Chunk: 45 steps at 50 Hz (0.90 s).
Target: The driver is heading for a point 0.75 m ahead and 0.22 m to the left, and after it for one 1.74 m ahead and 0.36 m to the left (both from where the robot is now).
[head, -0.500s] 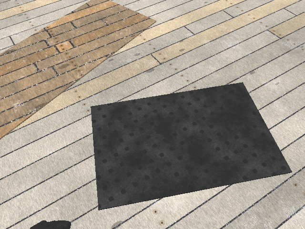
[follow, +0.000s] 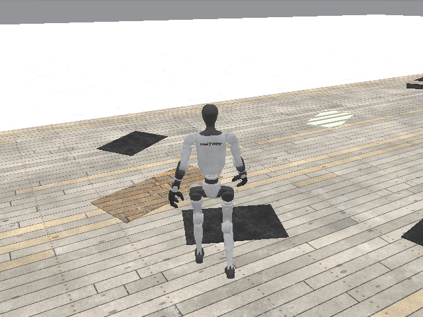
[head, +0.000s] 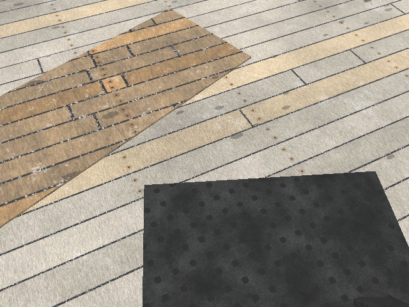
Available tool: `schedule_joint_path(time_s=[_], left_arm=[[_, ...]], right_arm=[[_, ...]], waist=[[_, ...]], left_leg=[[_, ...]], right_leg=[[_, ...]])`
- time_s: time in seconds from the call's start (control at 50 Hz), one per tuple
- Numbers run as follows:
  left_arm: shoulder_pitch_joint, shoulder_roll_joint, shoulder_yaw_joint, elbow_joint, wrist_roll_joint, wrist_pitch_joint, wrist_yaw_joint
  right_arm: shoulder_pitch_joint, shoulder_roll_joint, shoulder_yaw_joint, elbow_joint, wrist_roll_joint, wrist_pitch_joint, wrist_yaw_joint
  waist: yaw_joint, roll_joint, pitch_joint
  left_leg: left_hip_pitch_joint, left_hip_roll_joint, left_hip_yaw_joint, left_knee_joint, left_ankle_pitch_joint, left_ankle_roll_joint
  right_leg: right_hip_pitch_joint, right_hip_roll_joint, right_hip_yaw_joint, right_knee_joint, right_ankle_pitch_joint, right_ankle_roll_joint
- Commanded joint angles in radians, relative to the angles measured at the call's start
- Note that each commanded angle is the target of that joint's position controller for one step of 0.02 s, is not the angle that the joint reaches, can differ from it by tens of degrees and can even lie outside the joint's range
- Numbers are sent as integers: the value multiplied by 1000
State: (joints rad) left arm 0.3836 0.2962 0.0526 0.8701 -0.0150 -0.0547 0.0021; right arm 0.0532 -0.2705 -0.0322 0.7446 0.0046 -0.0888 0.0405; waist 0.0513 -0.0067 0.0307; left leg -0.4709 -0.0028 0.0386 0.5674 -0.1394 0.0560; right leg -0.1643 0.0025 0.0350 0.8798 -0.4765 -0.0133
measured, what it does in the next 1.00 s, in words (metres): walks ahead, turning left: right foot, then left foot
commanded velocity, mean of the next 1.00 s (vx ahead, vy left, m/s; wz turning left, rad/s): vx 0.50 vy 0.00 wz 0.28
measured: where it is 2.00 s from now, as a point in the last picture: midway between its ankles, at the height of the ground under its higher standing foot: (181, 213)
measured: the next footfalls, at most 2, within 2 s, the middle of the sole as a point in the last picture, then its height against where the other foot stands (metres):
right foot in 0.46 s outside the picture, level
left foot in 0.98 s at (173, 245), level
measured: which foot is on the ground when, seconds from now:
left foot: down 0.00-0.48, up 0.50-0.96, down 0.98-1.00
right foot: up 0.00-0.44, down 0.46-1.00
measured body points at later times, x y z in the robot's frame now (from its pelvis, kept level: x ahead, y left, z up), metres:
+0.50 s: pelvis +0.27 -0.04 +0.00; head +0.31 -0.05 +0.45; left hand +0.49 +0.21 -0.08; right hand +0.27 -0.32 -0.14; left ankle +0.11 +0.09 -0.70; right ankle +0.38 -0.15 -0.73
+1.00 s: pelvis +0.53 +0.03 -0.01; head +0.56 +0.05 +0.44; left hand +0.46 +0.31 -0.15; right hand +0.80 -0.15 -0.09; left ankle +0.61 +0.14 -0.73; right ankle +0.39 -0.15 -0.71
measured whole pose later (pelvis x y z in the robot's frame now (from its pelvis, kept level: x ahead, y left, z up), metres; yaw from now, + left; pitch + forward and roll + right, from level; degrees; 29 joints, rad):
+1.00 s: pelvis +0.53 +0.03 -0.01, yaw +20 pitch +1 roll -2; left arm 0.29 0.29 0.09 0.91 -0.02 -0.04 0.02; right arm 0.08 -0.28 -0.07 0.70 0.03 -0.02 0.05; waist 0.04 0.01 0.06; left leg -0.50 0.01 0.06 0.62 -0.12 0.11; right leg 0.04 -0.11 -0.28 0.58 -0.46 0.05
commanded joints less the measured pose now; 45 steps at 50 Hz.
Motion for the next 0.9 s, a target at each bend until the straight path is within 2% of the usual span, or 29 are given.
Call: schedule_joint_path(time_s=[0.02,0.04,0.06,0.08,0.12,0.18,0.26,0.32,0.38,0.42,0.44,0.46,0.48,0.5,0.52,0.54,0.56,0.58,0.62,0.66,0.7,0.74,0.78,0.84,0.88,0.9], left_arm=[[-69,137,21,-117,-26,-52,-8],[-109,127,22,-123,-12,-50,-3],[-100,119,27,-119,-1,-40,0],[-76,100,25,-110,1,-29,0],[-62,67,19,-104,5,-10,4],[-159,57,15,-133,14,-8,6],[-296,28,2,-161,9,-22,-9],[-392,32,-1,-192,2,-30,-24],[-420,58,6,-214,1,-43,-38],[-349,89,19,-196,2,-51,-38],[-237,121,38,-162,5,-54,-32],[-69,178,60,-125,18,-55,-22],[44,273,86,-107,32,-45,-14],[70,213,69,-102,24,-37,-15],[9,149,49,-105,18,-37,-13],[-62,118,38,-113,16,-38,-11],[-127,86,29,-111,17,-40,-14],[-169,61,23,-110,23,-48,-14],[-209,54,26,-98,28,-60,-15],[-210,75,35,-82,31,-68,-10],[-193,90,41,-64,34,-67,-2],[-187,105,46,-54,32,-61,5],[-168,124,51,-45,27,-54,12],[-120,148,61,-23,12,-36,15],[-104,163,68,-11,0,-21,14],[-108,174,72,-10,-5,-13,15]], right_arm=[[259,-170,-51,15,5,7,-14],[201,-141,-43,11,-2,7,-12],[166,-114,-35,5,-13,1,-10],[148,-107,-34,5,-17,-2,-8],[150,-121,-39,18,-10,-14,-8],[185,-150,-48,45,-7,-16,-22],[241,-171,-51,74,4,-6,-34],[310,-182,-55,109,13,6,-36],[329,-192,-61,128,21,25,-44],[309,-208,-68,127,22,35,-49],[296,-195,-62,124,20,38,-49],[294,-144,-43,108,6,36,-49],[399,-38,-13,84,1,19,-45],[403,-63,-15,91,16,4,-44],[325,-156,-44,75,42,1,-42],[265,-158,-47,57,44,3,-44],[240,-148,-51,54,33,10,-48],[255,-133,-57,59,28,23,-49],[279,-87,-54,63,30,50,-47],[252,-72,-55,42,25,67,-49],[211,-67,-55,22,20,69,-45],[164,-56,-50,6,18,63,-32],[90,-43,-42,-19,16,58,-17],[-1,-40,-37,-62,16,59,1],[-30,-52,-39,-89,16,61,10],[-28,-62,-44,-98,15,62,14]], waist=[[-142,123,-179],[-114,73,-97],[-78,91,-67],[-55,108,-62],[-35,100,-51],[-51,69,-16],[-99,62,10],[-136,57,35],[-118,68,42],[-67,88,5],[-7,78,-63],[63,42,-202],[53,-174,-365],[67,-266,-430],[66,-175,-274],[42,-134,-174],[13,-101,-102],[-21,-125,-65],[-54,-121,-34],[-64,-88,-10],[-58,-64,6],[-45,-55,17],[-17,-39,37],[15,-24,67],[14,-30,75],[1,-38,66]], left_leg=[[641,327,-527,-274,-180,198],[500,287,-435,-310,-105,184],[403,256,-373,-342,-36,172],[342,238,-338,-371,3,173],[285,228,-273,-415,76,190],[295,218,-202,-447,151,189],[314,179,-112,-452,155,148],[379,209,-128,-427,132,148],[460,250,-180,-357,161,132],[470,252,-202,-277,259,113],[442,207,-173,-153,370,89],[314,146,-133,78,296,54],[-81,-5,-38,465,-59,-28],[-217,-31,-145,640,-453,-34],[-291,27,-175,715,-398,-25],[-294,73,-145,702,-312,-21],[-262,103,-137,656,-242,-24],[-207,131,-145,614,-189,-26],[-145,145,-136,591,-138,-37],[-177,152,-141,551,-73,-49],[-216,151,-145,459,15,-58],[-203,144,-119,332,115,-56],[-185,134,-73,225,174,-49],[-206,124,-36,127,160,-28],[-215,110,-13,90,99,-5],[-189,91,8,78,53,11]], right_leg=[[-608,-63,54,393,21,-23],[-579,-98,33,328,92,-19],[-517,-128,40,273,146,-16],[-460,-138,40,249,174,-9],[-436,-145,29,200,214,9],[-498,-152,25,45,362,32],[-451,-115,-12,-208,558,32],[-445,-92,-16,-301,569,26],[-431,-75,6,-376,485,3],[-307,-49,-12,-407,421,-17],[-136,-28,-35,-438,417,-40],[145,-110,29,-384,443,-86],[557,-368,400,-400,322,-215],[573,-434,650,-536,169,-253],[450,-399,528,-568,85,-207],[316,-367,402,-596,115,-179],[193,-329,306,-638,177,-165],[106,-297,221,-674,241,-152],[16,-274,109,-727,336,-154],[1,-276,30,-752,420,-165],[25,-272,-37,-762,472,-168],[41,-255,-108,-767,501,-156],[61,-256,-159,-772,509,-149],[154,-286,-197,-753,534,-142],[228,-306,-217,-711,607,-128],[253,-311,-231,-669,715,-118]])
Velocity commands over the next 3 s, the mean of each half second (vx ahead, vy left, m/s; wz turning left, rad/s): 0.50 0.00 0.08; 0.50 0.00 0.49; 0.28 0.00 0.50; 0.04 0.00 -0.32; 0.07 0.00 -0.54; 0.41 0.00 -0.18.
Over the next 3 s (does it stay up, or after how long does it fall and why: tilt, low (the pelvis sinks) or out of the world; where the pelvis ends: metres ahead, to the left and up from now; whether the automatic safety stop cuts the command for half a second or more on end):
stays up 1.00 0.17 0.02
